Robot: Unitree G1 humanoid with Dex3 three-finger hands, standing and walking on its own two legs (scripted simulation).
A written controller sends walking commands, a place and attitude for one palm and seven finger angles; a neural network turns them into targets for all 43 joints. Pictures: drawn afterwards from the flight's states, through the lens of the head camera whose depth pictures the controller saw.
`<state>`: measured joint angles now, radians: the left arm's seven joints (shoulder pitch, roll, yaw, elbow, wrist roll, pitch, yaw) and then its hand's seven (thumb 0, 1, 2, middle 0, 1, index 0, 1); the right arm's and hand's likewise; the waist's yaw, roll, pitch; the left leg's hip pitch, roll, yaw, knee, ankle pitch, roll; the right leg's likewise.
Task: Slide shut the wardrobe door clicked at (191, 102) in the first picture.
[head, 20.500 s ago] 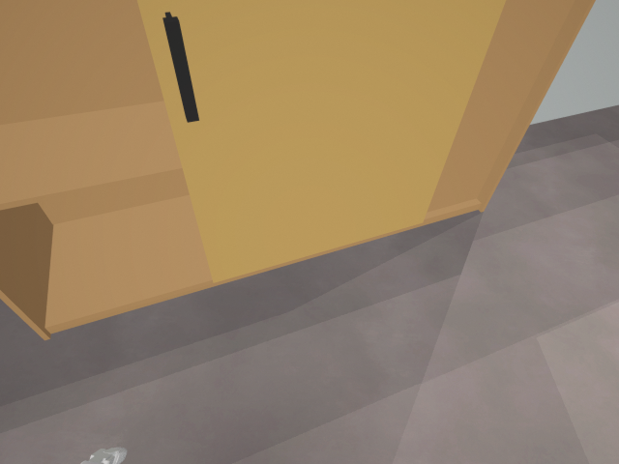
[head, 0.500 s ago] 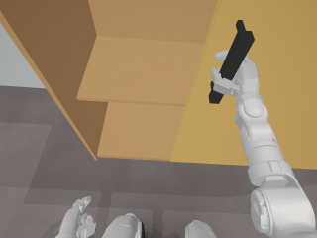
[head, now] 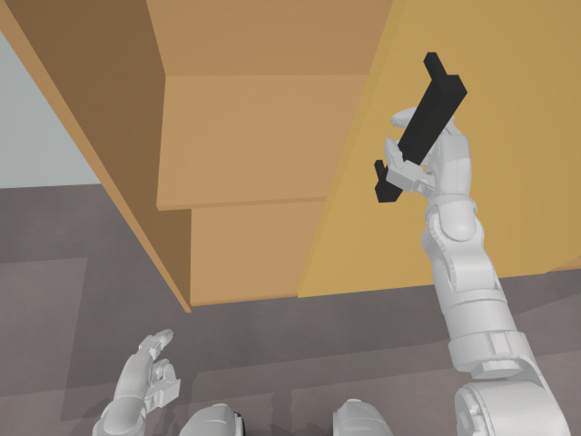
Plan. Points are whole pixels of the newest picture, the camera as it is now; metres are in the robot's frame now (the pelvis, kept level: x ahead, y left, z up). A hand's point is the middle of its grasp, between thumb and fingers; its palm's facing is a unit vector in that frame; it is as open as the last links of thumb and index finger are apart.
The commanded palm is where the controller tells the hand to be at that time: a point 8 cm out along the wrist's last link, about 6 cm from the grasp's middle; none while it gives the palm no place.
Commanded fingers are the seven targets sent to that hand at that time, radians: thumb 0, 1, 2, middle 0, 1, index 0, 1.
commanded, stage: step sideways, sliding the door along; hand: right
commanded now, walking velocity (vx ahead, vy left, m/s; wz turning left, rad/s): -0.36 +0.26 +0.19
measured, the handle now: (406, 136) +0.47 -0.14 +0.11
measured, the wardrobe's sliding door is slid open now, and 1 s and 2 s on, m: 0.36 0.00 0.00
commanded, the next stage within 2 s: stop walking and hold the door there in 1.36 s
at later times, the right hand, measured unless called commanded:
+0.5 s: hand (225, 174) +0.39 +0.09 +0.11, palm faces -0.13 +0.99 -0.07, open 6.4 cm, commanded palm +0.38 +0.05 +0.12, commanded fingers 0.00 -0.90 -0.90 0.45 1.40 0.45 1.40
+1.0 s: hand (98, 180) +0.37 +0.23 +0.12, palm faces -0.04 +1.00 -0.09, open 6.4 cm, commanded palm +0.35 +0.21 +0.12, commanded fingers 0.00 -0.90 -0.90 0.45 1.40 0.45 1.40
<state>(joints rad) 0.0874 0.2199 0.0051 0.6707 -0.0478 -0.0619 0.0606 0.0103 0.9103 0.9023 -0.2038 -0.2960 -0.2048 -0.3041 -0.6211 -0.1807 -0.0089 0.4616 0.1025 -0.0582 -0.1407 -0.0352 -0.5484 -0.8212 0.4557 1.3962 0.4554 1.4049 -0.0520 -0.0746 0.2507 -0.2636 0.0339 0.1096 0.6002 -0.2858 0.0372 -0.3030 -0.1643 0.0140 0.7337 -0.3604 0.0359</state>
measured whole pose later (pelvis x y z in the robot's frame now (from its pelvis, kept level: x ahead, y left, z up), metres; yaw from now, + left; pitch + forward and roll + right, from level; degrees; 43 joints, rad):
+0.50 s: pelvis +0.02 +0.13 +0.00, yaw +3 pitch -1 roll -2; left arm 0.03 0.18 0.02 0.58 0.00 -0.04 0.02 0.01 0.91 0.90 -0.20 -0.30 -0.20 -0.30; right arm -0.39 -0.08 0.14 0.20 0.07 -0.16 -0.12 0.04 -0.63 -0.73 0.46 1.40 0.34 1.41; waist -0.03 -0.02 0.21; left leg -0.39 -0.07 0.02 0.81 -0.39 0.00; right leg -0.17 -0.16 -0.16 0.50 -0.27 0.10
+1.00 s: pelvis -0.07 +0.28 -0.01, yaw +10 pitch -2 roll -3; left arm 0.14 0.23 0.05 0.63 -0.01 0.00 0.05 0.01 0.91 0.90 -0.20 -0.30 -0.20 -0.30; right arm -0.57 -0.20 -0.09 0.47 0.11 -0.06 -0.14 0.05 -0.67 -0.75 0.44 1.40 0.28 1.41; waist 0.03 0.02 0.16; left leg -0.52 -0.13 -0.03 1.08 -0.41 -0.01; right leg -0.21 -0.13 -0.08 0.54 -0.28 0.07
